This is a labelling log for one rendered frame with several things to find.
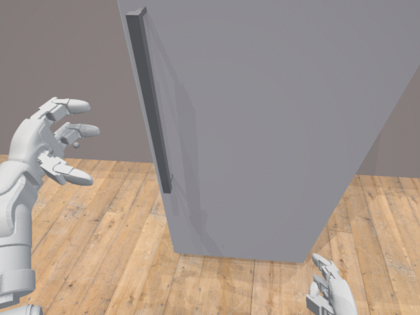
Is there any robot left forearm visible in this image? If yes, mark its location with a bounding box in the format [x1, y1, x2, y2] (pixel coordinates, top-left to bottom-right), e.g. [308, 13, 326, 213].
[0, 161, 43, 309]

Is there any left robot hand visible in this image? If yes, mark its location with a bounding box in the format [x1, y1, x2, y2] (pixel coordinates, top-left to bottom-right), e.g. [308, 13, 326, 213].
[7, 97, 100, 186]

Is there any handle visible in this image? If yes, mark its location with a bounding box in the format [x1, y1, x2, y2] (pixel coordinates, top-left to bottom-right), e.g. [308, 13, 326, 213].
[125, 6, 173, 194]

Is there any right robot hand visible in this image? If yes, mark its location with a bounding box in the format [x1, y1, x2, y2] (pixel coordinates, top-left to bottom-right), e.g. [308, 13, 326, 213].
[306, 253, 358, 315]

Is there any fridge door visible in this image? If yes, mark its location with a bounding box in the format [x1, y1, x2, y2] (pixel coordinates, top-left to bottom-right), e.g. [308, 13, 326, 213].
[118, 0, 420, 263]

